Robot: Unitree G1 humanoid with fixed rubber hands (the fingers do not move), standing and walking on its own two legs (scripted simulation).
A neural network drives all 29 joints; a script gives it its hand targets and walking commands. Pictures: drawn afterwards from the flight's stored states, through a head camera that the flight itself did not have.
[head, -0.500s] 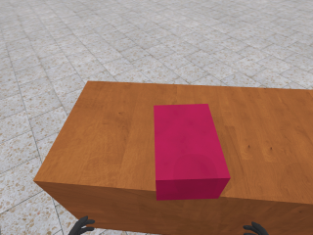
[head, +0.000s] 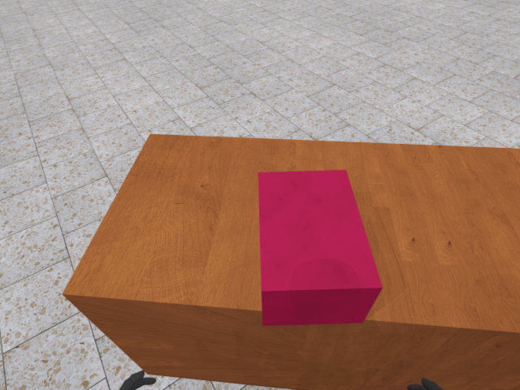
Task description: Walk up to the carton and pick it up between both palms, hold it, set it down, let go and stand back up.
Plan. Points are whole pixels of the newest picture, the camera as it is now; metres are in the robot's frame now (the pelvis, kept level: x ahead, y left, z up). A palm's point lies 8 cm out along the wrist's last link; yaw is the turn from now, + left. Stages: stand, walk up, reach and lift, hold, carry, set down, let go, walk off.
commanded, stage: stand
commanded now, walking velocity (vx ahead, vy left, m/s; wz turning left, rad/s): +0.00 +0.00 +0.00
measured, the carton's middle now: (306, 242) +0.43 -0.06 -0.06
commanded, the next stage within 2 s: walk up in 1.00 s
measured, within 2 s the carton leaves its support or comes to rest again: neither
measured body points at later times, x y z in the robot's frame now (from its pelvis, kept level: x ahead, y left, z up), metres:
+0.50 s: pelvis +0.00 +0.00 +0.00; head +0.01 +0.00 +0.45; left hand +0.12 +0.25 -0.11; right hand +0.11 -0.25 -0.11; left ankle +0.02 +0.12 -0.73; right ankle +0.02 -0.12 -0.73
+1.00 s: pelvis +0.00 +0.00 +0.00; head +0.01 +0.00 +0.45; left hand +0.10 +0.25 -0.11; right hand +0.10 -0.25 -0.11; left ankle +0.02 +0.12 -0.73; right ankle +0.02 -0.13 -0.73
